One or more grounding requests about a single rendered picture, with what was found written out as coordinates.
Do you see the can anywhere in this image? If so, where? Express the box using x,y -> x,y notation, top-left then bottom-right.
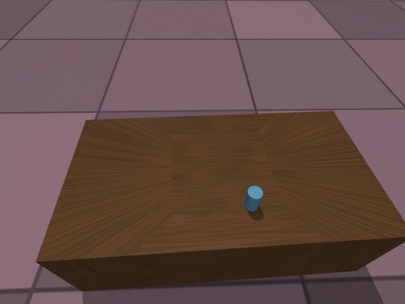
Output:
244,186 -> 263,212

